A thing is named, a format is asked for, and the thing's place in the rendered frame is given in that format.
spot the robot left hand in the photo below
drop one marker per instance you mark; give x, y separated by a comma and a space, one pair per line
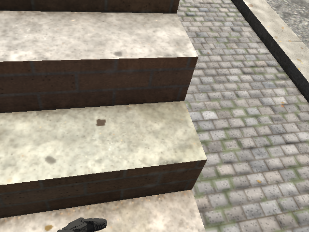
85, 225

